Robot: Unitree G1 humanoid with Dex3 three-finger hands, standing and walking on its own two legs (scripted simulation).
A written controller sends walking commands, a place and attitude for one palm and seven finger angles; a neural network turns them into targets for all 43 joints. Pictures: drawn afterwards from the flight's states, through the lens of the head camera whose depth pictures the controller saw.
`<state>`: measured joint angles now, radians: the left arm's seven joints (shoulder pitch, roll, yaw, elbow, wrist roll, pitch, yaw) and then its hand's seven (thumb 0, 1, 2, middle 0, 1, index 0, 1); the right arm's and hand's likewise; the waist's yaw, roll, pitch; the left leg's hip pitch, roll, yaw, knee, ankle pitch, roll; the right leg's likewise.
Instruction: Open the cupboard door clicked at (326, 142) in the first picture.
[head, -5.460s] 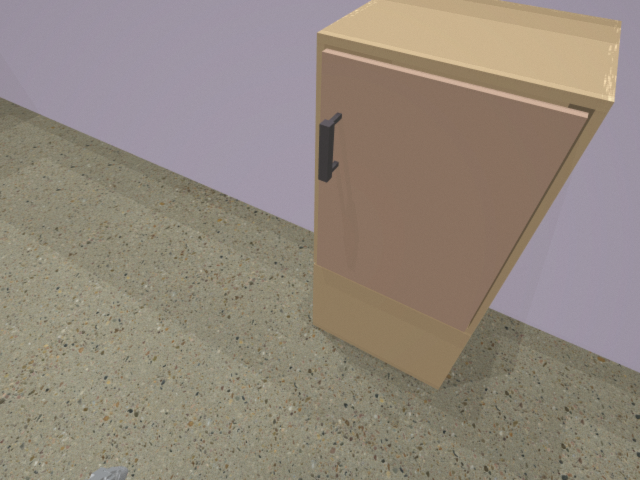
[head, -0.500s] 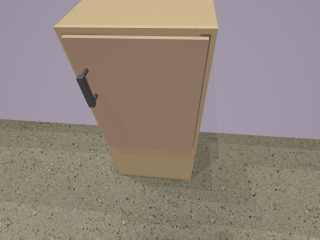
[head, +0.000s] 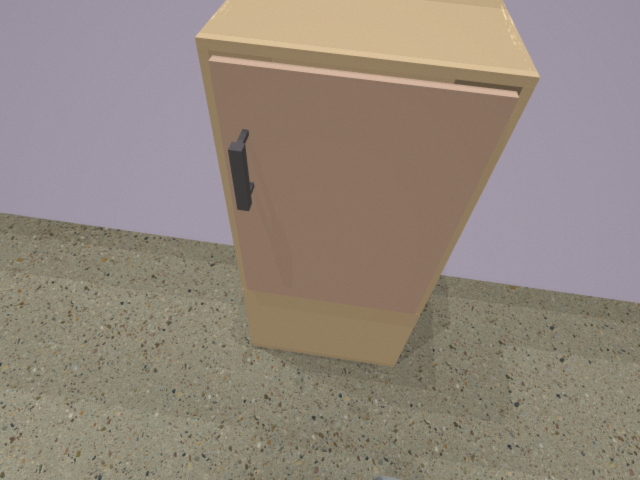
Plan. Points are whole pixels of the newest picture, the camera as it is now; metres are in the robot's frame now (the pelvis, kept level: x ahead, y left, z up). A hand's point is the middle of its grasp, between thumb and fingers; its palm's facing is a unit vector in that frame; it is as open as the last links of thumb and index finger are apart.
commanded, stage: come to a stop and stand still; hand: left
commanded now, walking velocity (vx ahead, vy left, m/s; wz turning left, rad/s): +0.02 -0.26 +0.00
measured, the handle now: (244, 170) +0.56 +0.18 +0.04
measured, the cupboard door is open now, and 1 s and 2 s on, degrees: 0 0 0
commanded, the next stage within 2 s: look again from close up in 0.84 s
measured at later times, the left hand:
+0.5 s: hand out of the picture -0.01 +0.16 -0.17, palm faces +0.01 -0.99 -0.17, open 7.3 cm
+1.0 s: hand out of the picture -0.02 +0.18 -0.17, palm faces +0.04 -0.99 -0.15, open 7.4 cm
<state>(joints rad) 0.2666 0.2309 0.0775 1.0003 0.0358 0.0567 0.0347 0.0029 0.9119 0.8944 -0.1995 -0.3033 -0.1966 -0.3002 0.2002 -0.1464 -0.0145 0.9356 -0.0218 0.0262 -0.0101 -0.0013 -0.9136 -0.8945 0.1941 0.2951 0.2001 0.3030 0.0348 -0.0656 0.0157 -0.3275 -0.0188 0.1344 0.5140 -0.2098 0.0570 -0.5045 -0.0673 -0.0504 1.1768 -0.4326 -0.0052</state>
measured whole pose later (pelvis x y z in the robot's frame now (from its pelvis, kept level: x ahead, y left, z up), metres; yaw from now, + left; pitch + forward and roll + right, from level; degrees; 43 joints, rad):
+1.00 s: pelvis -0.01 +0.02 +0.01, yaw +1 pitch -2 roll -1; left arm 0.35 0.15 -0.02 1.06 0.02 -0.01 0.04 0.00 0.91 0.89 -0.20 -0.30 -0.20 -0.30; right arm 0.28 -0.15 0.01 1.08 -0.01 -0.02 -0.02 0.01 -0.93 -0.89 0.19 0.30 0.20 0.30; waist 0.01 -0.03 0.01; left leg -0.26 -0.01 0.11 0.48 -0.19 0.07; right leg -0.14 0.03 -0.08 0.47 -0.30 -0.05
